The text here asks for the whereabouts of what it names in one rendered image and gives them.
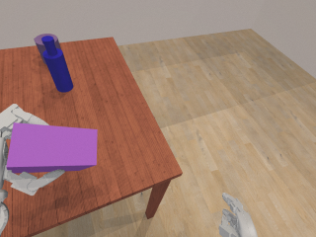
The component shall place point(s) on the sponge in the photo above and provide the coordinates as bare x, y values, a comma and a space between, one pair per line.
39, 148

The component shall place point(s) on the robot left hand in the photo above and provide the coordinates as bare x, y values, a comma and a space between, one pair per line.
25, 182

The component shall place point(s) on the table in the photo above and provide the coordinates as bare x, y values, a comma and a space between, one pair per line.
132, 153

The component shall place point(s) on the robot right hand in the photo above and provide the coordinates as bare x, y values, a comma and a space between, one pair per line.
241, 224

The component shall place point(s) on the robot left forearm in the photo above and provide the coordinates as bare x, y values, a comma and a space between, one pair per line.
4, 210

